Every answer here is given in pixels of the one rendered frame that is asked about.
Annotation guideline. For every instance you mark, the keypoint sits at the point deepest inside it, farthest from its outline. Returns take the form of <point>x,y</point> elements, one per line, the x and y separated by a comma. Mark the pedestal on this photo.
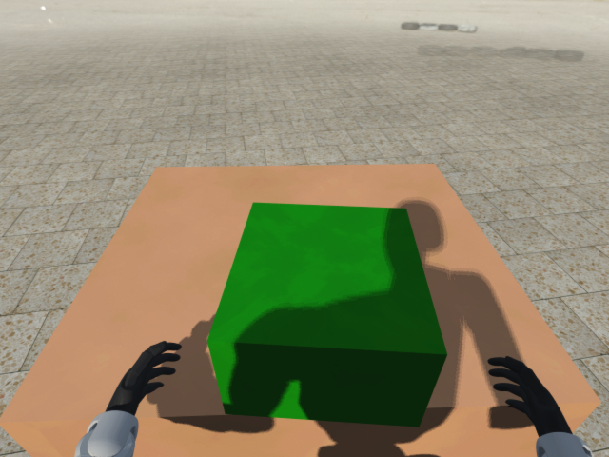
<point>162,277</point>

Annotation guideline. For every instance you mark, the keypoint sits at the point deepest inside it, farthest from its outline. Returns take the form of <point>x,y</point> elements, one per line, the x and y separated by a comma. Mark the carton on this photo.
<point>326,315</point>

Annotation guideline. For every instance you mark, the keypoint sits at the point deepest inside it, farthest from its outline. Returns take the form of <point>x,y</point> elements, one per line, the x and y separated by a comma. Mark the robot left hand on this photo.
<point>135,384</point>

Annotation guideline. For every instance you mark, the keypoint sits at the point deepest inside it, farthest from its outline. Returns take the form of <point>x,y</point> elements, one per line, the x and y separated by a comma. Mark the robot right forearm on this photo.
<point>562,444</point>

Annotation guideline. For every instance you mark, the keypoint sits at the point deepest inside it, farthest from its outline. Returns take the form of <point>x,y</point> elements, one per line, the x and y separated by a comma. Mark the robot right hand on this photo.
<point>539,405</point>

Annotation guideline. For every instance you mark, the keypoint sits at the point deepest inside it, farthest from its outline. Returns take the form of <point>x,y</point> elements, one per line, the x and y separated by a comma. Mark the robot left forearm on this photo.
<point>110,434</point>

